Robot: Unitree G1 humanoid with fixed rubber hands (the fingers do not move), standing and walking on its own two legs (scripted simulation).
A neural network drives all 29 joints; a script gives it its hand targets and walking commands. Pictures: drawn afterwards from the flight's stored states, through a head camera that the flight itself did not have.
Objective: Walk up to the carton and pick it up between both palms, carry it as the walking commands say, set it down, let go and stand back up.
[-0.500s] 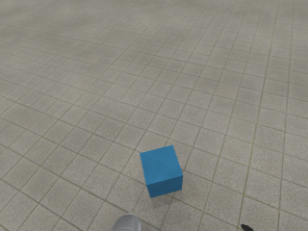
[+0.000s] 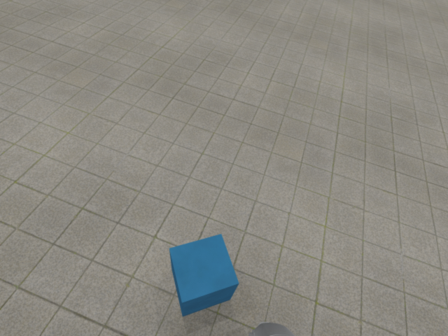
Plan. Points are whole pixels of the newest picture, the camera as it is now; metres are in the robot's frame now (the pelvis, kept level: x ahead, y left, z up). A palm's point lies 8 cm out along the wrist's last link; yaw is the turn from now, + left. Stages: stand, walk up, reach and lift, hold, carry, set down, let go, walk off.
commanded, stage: walk up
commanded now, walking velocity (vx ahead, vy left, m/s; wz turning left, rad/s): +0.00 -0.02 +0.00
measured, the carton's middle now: (201, 275) +0.42 +0.01 -0.66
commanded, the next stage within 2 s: stand in 1.90 s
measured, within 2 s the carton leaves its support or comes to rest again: neither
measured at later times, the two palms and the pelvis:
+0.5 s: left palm out of the picture +0.05 +0.17 -0.14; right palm out of the picture -0.01 -0.30 -0.16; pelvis +0.01 -0.07 -0.01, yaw +3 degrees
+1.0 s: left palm out of the picture -0.01 +0.20 -0.15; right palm out of the picture +0.11 -0.27 -0.14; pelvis +0.00 -0.05 -0.01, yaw +12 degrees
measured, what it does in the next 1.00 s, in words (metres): steps on the spot: right foot, then left foot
